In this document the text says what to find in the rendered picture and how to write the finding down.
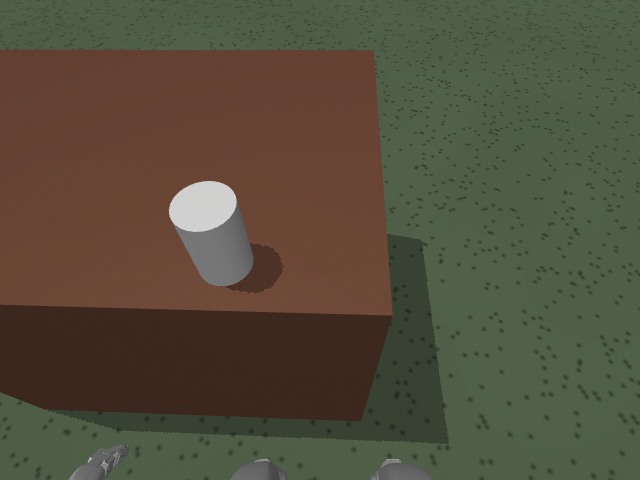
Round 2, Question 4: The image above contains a can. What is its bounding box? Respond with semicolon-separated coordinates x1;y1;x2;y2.
169;181;254;286

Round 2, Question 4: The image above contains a left robot hand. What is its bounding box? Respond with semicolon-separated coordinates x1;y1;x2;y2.
69;445;129;480

